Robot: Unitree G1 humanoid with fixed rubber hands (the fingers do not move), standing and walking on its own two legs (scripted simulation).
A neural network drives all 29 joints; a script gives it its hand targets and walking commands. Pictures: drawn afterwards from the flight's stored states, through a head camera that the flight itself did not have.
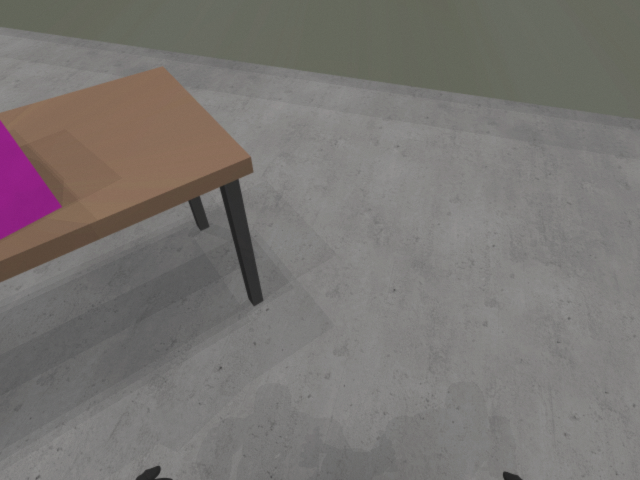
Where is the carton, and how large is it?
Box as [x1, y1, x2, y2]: [0, 120, 61, 238]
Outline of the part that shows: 0,120 1,238 61,206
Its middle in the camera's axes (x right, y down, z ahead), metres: -0.73 -0.15 +0.70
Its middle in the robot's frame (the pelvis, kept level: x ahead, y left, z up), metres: +0.63 +0.75 +0.03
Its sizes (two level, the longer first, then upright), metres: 0.278 0.261 0.267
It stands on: a table, 0.66 m high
